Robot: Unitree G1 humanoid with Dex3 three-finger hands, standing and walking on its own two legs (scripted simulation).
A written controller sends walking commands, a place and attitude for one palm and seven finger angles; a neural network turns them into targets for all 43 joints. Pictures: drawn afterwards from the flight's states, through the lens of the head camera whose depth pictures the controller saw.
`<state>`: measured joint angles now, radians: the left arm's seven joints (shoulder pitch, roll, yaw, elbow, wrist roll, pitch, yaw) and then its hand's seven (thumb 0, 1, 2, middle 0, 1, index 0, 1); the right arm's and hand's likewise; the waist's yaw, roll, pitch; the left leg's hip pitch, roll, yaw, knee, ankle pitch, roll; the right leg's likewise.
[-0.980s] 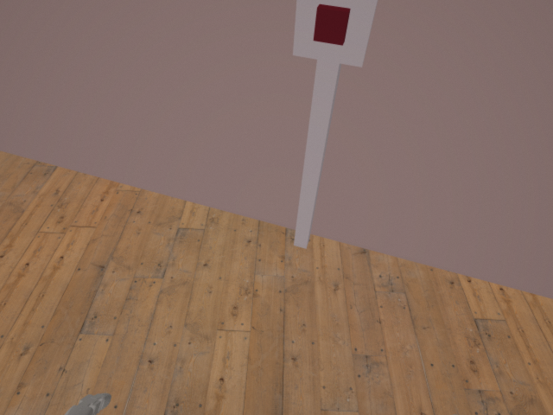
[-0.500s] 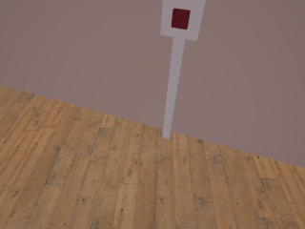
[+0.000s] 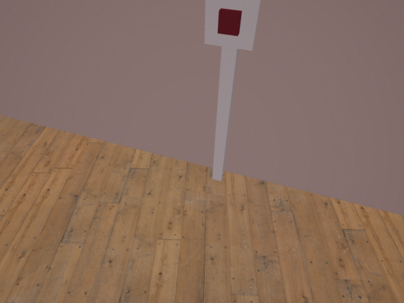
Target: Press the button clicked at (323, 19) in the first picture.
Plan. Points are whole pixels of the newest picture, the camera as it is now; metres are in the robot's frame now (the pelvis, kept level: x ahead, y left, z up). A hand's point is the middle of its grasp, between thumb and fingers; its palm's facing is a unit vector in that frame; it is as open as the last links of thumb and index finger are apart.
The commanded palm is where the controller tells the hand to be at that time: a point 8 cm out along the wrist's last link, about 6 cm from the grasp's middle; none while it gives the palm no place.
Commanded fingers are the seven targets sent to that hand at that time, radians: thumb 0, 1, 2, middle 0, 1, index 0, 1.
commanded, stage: look at it before walking up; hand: left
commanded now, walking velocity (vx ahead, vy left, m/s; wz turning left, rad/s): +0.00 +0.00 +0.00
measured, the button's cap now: (229, 22) +0.93 -0.04 +0.17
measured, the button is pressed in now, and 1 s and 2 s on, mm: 0 0 0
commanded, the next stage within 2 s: turn to face it in 0.56 s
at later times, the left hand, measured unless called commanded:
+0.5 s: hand out of the picture +0.08 +0.24 -0.16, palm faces -0.03 -0.94 -0.33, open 7.4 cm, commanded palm none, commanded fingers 0.00 0.90 0.90 -0.20 -0.30 -0.20 -0.30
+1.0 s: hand out of the picture +0.08 +0.21 -0.17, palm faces -0.09 -0.96 -0.27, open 7.4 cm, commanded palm none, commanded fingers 0.00 0.90 0.90 -0.20 -0.30 -0.20 -0.30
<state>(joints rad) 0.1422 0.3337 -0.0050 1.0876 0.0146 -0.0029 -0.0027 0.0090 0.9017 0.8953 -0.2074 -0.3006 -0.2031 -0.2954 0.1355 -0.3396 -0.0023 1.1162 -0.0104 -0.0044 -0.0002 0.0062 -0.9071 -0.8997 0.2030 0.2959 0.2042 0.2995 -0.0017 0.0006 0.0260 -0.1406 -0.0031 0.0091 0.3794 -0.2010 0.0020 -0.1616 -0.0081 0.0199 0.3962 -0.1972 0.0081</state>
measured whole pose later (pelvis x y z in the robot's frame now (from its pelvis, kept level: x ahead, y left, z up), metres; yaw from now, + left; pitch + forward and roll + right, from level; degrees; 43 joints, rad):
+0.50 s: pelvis +0.01 -0.01 +0.00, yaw +0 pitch -2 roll +0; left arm 0.13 0.34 0.00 1.09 0.01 -0.01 0.00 0.01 0.90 0.90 -0.21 -0.30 -0.20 -0.30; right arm 0.12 -0.34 0.00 1.12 -0.01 -0.01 0.00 0.01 -0.91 -0.90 0.20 0.30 0.20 0.30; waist 0.00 0.00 0.03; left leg -0.13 0.01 0.01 0.36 -0.20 -0.01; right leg -0.15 0.00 0.02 0.38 -0.20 0.00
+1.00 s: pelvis +0.01 +0.00 -0.01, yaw -5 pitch -1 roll +1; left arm 0.18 0.27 0.01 1.04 0.02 0.04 0.01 0.01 0.90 0.90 -0.20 -0.30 -0.20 -0.29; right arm 0.14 -0.25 -0.01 1.05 -0.01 0.02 -0.02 0.00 -0.91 -0.90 0.20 0.30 0.20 0.30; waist 0.01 -0.02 0.05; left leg -0.18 0.03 0.09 0.48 -0.28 -0.01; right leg -0.24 0.03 0.10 0.51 -0.25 0.00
